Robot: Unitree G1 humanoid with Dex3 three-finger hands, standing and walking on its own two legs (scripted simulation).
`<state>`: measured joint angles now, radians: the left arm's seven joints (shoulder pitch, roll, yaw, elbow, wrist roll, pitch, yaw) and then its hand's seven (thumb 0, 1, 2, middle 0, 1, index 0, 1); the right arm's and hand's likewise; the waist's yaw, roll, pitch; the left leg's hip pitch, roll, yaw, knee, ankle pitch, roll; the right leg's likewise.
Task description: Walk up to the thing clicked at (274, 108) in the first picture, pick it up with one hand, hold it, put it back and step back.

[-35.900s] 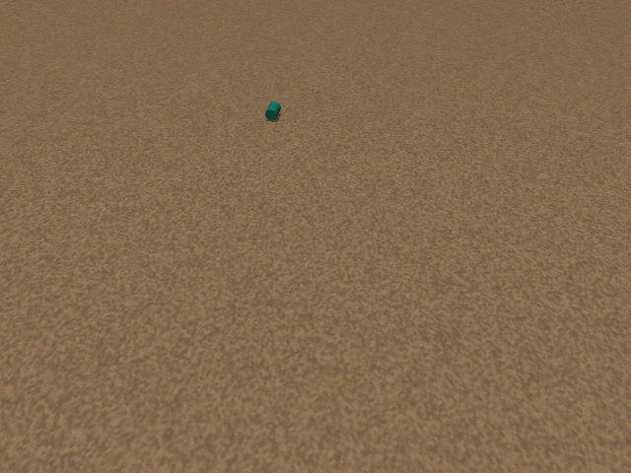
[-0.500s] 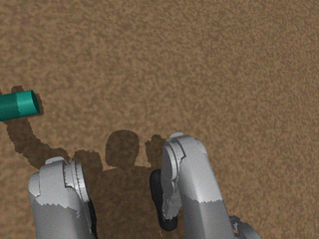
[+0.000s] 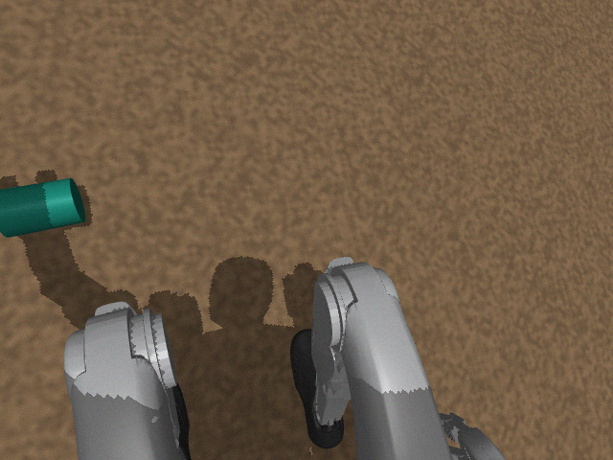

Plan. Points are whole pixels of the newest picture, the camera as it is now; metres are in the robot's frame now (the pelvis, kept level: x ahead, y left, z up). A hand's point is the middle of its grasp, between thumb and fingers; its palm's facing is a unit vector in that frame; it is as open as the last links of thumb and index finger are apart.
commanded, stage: rise first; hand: left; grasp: from above
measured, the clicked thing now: (40, 207) +0.49 +0.30 -0.29
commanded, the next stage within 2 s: approach in 0.50 s
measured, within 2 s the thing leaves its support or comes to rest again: neither
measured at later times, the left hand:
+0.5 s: hand out of the picture +0.45 +0.34 -0.17, palm faces -0.42 -0.08 -0.90, open 13.9 cm
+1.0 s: hand (28, 170) +0.50 +0.27 -0.16, palm faces -0.40 -0.06 -0.92, open 14.2 cm
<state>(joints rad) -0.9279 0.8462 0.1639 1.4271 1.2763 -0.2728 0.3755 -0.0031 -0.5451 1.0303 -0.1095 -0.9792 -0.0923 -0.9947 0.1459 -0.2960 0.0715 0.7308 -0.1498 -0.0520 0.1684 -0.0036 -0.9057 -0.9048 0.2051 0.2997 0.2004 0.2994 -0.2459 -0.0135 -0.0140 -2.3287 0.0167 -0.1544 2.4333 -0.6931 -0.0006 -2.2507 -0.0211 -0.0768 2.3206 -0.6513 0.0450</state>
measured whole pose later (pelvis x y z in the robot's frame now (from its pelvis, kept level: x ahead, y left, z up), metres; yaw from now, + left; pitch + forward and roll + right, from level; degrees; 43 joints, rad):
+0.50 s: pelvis +0.00 +0.00 +0.00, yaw +0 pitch +33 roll -9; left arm -0.93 0.85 0.17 1.43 1.29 -0.28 0.38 0.00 -0.49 0.99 -0.15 -0.94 -0.13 -0.96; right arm 0.16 -0.29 0.07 0.74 -0.15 -0.05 0.17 0.00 -0.90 -0.90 0.21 0.30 0.20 0.30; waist -0.25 -0.02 -0.01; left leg -2.34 0.01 -0.16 2.44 -0.68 0.00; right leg -2.26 -0.02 -0.08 2.32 -0.64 0.05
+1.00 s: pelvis +0.00 +0.00 +0.00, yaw +0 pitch +34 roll -9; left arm -1.13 0.80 0.07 1.58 1.34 -0.21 0.44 0.00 -0.56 1.05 -0.10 -1.00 -0.08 -1.02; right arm 0.16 -0.30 0.10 0.72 -0.16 -0.09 0.16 0.00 -0.90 -0.90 0.21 0.30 0.20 0.30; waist -0.33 -0.02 -0.01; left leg -2.34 0.02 -0.16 2.42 -0.68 0.00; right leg -2.26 -0.02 -0.08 2.30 -0.64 0.04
